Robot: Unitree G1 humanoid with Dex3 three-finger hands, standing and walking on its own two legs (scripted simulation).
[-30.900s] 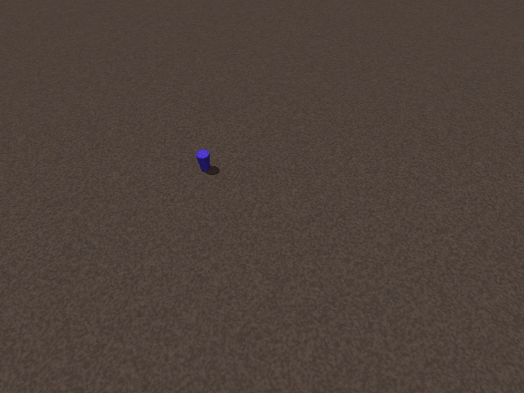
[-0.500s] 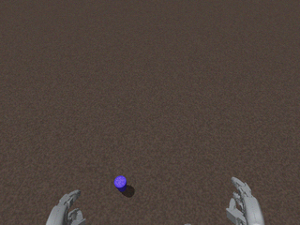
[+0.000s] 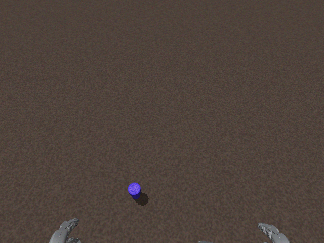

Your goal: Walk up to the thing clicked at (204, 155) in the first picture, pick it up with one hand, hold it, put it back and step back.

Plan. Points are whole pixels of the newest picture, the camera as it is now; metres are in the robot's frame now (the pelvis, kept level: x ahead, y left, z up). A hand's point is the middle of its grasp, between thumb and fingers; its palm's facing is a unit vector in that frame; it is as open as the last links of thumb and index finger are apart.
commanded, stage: stand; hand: left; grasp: from above
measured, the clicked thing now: (135, 192) +0.48 +0.18 -0.69
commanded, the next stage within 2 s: none
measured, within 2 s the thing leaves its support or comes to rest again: neither
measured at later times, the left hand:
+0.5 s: hand out of the picture +0.04 +0.24 -0.13, palm faces +0.05 -0.95 -0.32, open 7.4 cm
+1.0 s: hand out of the picture +0.06 +0.23 -0.12, palm faces +0.03 -0.94 -0.33, open 7.4 cm
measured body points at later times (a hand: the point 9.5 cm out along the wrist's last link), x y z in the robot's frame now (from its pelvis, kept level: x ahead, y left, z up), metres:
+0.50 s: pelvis +0.00 +0.00 +0.04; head +0.00 +0.00 +0.49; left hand +0.03 +0.28 -0.10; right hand +0.06 -0.27 -0.11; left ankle +0.00 +0.12 -0.71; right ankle +0.02 -0.14 -0.71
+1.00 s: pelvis +0.00 -0.01 +0.04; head +0.00 -0.02 +0.49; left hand +0.06 +0.28 -0.10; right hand +0.06 -0.30 -0.10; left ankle +0.00 +0.12 -0.71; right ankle +0.02 -0.14 -0.71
